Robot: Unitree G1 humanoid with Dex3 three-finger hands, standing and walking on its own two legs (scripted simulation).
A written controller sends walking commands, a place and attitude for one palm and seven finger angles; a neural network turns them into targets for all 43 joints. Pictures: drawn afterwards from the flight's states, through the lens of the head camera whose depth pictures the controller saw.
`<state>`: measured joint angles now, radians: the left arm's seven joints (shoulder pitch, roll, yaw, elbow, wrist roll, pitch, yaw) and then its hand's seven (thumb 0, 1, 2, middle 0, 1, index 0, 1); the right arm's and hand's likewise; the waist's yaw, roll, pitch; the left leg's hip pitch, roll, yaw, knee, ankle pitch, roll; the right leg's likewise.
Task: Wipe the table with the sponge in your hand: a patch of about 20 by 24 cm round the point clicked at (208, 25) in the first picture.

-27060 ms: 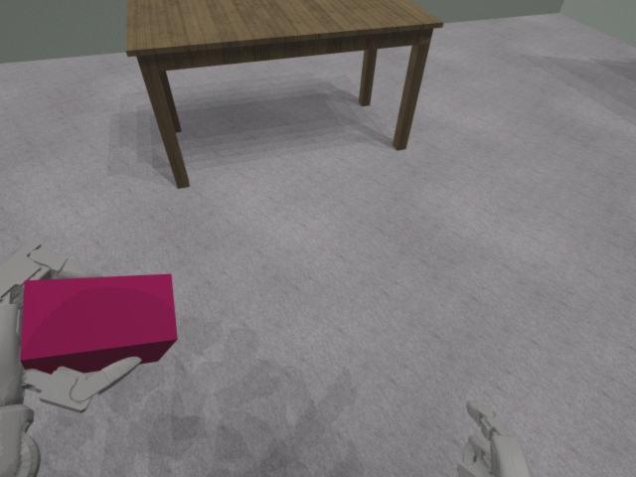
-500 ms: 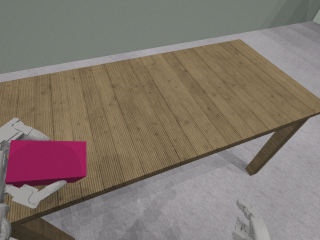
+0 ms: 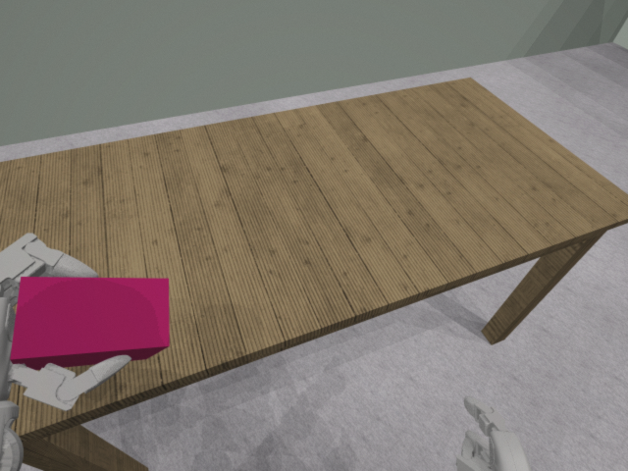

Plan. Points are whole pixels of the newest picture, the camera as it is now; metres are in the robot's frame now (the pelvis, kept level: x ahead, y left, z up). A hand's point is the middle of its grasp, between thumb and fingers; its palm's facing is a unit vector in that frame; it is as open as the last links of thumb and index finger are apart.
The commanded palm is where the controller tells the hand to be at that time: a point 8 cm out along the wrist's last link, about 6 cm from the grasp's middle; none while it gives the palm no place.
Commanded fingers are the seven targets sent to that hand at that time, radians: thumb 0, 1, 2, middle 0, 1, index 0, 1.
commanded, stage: shuffle to correct the standing spot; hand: left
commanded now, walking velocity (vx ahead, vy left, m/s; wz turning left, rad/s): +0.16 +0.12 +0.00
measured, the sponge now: (114, 323) +0.22 +0.22 +0.14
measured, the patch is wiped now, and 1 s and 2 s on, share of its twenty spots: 0.00 0.00 0.00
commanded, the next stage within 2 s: none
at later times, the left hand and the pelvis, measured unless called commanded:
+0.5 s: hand (79, 311) +0.22 +0.24 +0.16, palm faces +0.36 -0.83 -0.42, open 10.3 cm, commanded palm +0.17 +0.28 +0.18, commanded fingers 0.00 0.10 1.30 -1.20 -1.60 -1.20 -1.60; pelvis +0.01 +0.00 +0.00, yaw +0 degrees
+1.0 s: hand (81, 310) +0.22 +0.24 +0.16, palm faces +0.35 -0.83 -0.44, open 10.3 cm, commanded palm +0.17 +0.28 +0.18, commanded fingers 0.00 0.10 1.30 -1.20 -1.60 -1.20 -1.60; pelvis +0.01 +0.00 +0.00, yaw +1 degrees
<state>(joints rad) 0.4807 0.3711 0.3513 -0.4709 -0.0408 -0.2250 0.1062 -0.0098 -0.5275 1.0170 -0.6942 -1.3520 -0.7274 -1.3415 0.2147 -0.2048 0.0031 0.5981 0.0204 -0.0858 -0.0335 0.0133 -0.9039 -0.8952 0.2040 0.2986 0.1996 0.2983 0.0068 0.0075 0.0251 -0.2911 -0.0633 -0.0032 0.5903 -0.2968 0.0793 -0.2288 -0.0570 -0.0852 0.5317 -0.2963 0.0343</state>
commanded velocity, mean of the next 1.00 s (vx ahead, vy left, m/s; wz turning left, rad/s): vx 0.16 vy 0.12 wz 0.00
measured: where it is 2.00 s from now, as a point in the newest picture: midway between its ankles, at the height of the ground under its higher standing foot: outside the picture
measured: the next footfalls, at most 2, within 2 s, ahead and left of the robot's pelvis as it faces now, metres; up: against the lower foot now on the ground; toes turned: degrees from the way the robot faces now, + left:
right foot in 1.94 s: +0.11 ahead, -0.05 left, +0.00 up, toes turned +2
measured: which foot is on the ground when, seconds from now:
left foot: down 0.00-1.00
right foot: down 0.00-1.00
